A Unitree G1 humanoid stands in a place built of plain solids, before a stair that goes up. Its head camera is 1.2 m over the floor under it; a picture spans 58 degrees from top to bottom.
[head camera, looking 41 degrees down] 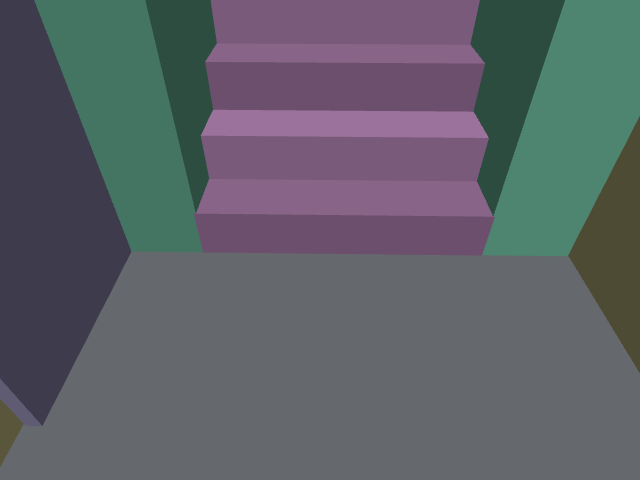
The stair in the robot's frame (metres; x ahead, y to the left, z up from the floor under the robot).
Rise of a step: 0.20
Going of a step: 0.24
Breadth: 1.14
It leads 1 degrees to the right of straight ahead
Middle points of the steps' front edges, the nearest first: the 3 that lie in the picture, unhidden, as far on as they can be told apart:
1.29 -0.09 0.20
1.53 -0.09 0.40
1.77 -0.10 0.60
